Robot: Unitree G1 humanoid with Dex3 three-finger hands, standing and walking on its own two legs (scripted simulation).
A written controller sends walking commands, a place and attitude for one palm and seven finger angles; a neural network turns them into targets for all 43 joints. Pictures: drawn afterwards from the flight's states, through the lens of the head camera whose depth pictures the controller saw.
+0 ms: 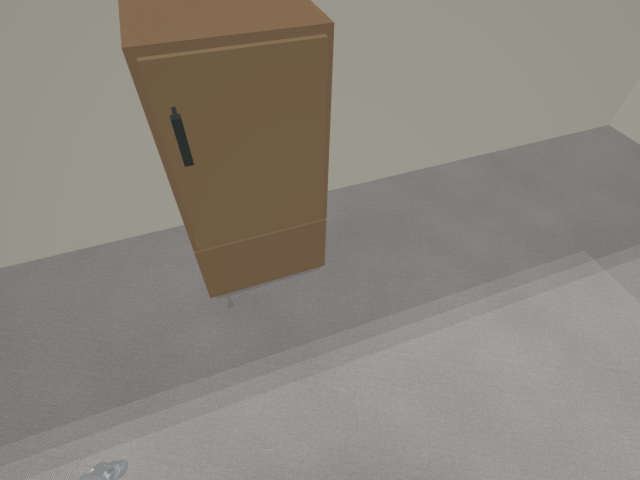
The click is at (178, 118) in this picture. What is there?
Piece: cupboard door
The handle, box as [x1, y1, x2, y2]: [170, 107, 193, 166]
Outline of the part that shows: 171,107 172,114 170,115 170,118 184,165 191,165 193,164 180,116 176,113 175,107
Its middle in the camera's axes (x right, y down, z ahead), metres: -0.33 -0.24 +0.90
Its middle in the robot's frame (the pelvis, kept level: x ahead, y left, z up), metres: +0.82 +0.37 -0.04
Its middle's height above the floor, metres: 0.72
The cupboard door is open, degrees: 0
